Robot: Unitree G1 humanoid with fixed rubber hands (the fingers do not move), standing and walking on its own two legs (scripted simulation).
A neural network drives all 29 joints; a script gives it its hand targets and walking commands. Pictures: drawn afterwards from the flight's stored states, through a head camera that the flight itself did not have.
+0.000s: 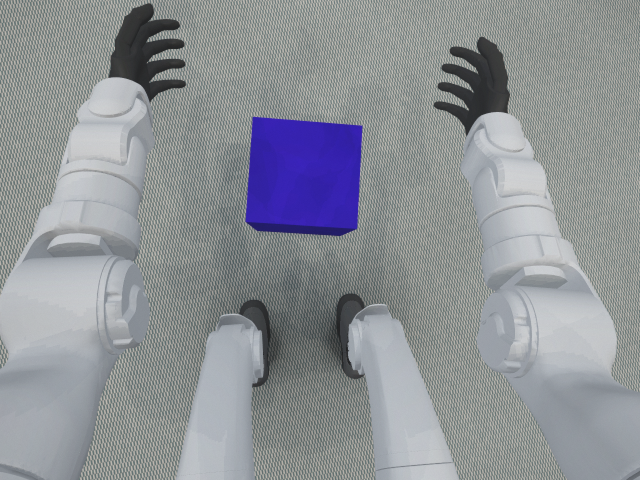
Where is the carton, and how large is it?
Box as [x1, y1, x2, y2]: [246, 117, 361, 235]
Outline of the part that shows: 253,117 246,222 257,230 340,235 355,229 357,221 361,126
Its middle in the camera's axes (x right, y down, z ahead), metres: -0.03 -0.11 +0.85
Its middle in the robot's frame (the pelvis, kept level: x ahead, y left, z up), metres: +0.50 -0.02 -0.51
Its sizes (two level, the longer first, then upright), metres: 0.210 0.200 0.250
